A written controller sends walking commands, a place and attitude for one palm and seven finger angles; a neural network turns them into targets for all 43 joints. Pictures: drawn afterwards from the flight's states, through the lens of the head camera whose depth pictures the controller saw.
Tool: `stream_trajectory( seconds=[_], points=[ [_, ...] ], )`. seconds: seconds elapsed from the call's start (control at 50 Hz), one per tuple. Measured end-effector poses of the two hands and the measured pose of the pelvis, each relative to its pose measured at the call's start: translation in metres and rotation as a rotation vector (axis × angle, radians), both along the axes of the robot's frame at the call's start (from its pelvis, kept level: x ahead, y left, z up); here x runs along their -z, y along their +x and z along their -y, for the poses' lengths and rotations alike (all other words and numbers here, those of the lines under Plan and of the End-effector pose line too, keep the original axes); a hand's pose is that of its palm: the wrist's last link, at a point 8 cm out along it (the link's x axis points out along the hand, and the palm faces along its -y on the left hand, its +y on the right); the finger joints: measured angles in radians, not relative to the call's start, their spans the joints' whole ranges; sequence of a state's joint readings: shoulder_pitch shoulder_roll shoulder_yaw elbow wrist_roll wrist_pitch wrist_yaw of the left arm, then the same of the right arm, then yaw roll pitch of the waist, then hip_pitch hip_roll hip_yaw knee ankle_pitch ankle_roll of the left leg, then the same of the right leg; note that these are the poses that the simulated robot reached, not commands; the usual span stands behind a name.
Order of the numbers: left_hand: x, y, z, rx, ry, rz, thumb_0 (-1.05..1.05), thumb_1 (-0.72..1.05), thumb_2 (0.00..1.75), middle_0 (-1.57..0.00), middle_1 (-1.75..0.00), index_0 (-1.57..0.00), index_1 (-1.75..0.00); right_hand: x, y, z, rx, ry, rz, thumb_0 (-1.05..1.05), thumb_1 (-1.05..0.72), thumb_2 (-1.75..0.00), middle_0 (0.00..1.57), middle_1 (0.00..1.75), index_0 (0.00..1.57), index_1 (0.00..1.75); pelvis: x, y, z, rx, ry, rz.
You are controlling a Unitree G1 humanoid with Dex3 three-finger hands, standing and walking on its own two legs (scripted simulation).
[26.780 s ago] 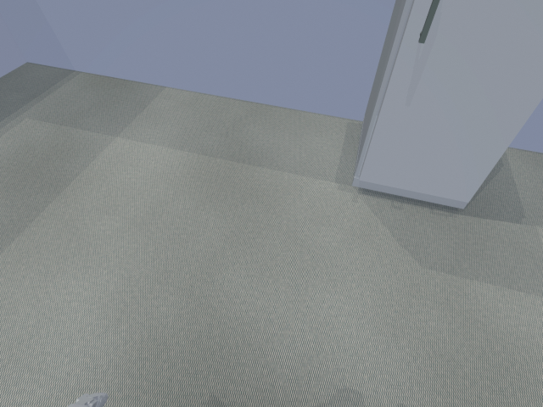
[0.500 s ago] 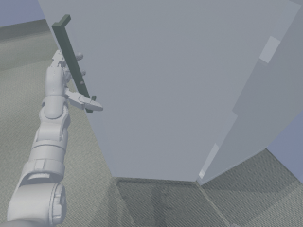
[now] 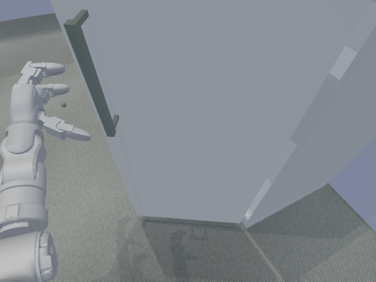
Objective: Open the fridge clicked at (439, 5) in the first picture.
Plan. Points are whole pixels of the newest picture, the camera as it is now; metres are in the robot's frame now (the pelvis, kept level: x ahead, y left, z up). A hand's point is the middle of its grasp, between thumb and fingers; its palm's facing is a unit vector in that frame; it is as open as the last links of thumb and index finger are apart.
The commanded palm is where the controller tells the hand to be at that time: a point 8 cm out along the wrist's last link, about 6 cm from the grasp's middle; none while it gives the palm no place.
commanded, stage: slip the hand off the handle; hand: left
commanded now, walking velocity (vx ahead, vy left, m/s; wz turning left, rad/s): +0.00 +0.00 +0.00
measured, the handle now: (99, 84) +0.47 +0.20 +0.17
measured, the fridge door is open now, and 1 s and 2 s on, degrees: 60 60 60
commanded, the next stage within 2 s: draw the hand back to the body in 0.68 s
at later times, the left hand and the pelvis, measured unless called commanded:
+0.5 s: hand (61, 136) +0.34 +0.24 +0.16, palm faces +0.24 -0.95 -0.19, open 14.7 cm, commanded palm +0.29 +0.28 +0.17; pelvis +0.00 +0.00 +0.00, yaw +1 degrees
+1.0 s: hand (52, 155) +0.29 +0.23 +0.17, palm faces +0.31 -0.95 -0.02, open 14.7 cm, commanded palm +0.24 +0.27 +0.17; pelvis -0.01 -0.02 +0.01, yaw +1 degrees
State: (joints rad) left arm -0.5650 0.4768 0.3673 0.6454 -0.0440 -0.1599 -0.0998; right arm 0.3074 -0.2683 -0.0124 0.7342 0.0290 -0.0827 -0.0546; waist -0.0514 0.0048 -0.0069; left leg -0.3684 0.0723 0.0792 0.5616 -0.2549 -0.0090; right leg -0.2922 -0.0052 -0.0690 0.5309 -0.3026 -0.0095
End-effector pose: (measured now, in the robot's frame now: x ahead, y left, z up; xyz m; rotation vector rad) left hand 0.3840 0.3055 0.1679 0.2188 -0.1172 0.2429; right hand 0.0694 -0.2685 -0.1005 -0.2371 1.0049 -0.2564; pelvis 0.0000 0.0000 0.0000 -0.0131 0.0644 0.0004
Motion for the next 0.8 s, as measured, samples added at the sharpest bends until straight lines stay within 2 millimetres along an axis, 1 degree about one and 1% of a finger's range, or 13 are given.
stream_trajectory(
  seconds=[0.08,0.16,0.22,0.3,0.42,0.52,0.6,0.7,0.8],
  points=[
    [0.001,-0.003,-0.006,0.008,-0.002,0.002,-0.02,-0.55,0.20,-0.25,-1.15,-0.26,-1.15,0.000,0.001,-0.005,0.001,0.008,0.010,0.01,-0.90,-0.90,0.20,0.30,0.20,0.30,0.001,0.000,-0.002,0.004,-0.001,-0.004],
    [0.003,-0.013,-0.003,0.034,-0.001,0.017,-0.02,-0.55,0.20,-0.25,-1.15,-0.26,-1.15,0.001,0.005,-0.010,-0.004,0.021,0.028,0.01,-0.90,-0.90,0.20,0.30,0.20,0.30,0.001,0.001,-0.005,0.005,-0.002,-0.002],
    [0.006,-0.023,0.002,0.043,-0.009,0.018,-0.02,-0.55,0.20,-0.25,-1.15,-0.26,-1.15,0.000,0.012,-0.015,-0.014,0.030,0.048,0.01,-0.90,-0.90,0.20,0.30,0.20,0.30,0.001,0.002,-0.006,0.004,-0.002,0.006],
    [0.008,-0.039,0.009,0.037,-0.008,0.025,-0.02,-0.55,0.20,-0.25,-1.15,-0.26,-1.15,-0.002,0.027,-0.022,-0.037,0.041,0.094,0.01,-0.90,-0.90,0.20,0.30,0.20,0.30,0.001,0.002,-0.008,0.004,-0.002,0.022],
    [0.005,-0.066,0.018,0.024,-0.005,0.034,-0.02,-0.55,0.20,-0.25,-1.15,-0.26,-1.15,-0.009,0.055,-0.033,-0.088,0.054,0.180,0.01,-0.90,-0.90,0.20,0.30,0.20,0.30,-0.001,-0.001,-0.007,-0.005,-0.001,0.052],
    [0.002,-0.082,0.023,0.014,-0.006,0.029,-0.02,-0.56,0.20,-0.25,-1.15,-0.26,-1.15,-0.017,0.078,-0.039,-0.133,0.061,0.247,0.01,-0.90,-0.90,0.20,0.30,0.20,0.30,-0.002,-0.005,-0.003,-0.014,0.001,0.074],
    [0.001,-0.095,0.030,0.016,-0.005,0.029,-0.02,-0.56,0.20,-0.25,-1.15,-0.26,-1.15,-0.024,0.090,-0.042,-0.158,0.068,0.295,0.01,-0.90,-0.90,0.20,0.30,0.20,0.30,-0.003,-0.008,0.000,-0.017,0.004,0.088],
    [0.001,-0.109,0.038,0.018,-0.006,0.026,-0.02,-0.56,0.20,-0.25,-1.15,-0.26,-1.15,-0.029,0.097,-0.040,-0.178,0.072,0.328,0.01,-0.90,-0.90,0.20,0.30,0.20,0.30,-0.004,-0.010,0.005,-0.017,0.008,0.104],
    [0.002,-0.124,0.040,0.002,-0.001,0.031,-0.02,-0.56,0.20,-0.25,-1.15,-0.26,-1.15,-0.029,0.096,-0.035,-0.183,0.070,0.333,0.01,-0.90,-0.90,0.20,0.30,0.20,0.30,-0.004,-0.011,0.012,-0.018,0.011,0.119]
  ],
)
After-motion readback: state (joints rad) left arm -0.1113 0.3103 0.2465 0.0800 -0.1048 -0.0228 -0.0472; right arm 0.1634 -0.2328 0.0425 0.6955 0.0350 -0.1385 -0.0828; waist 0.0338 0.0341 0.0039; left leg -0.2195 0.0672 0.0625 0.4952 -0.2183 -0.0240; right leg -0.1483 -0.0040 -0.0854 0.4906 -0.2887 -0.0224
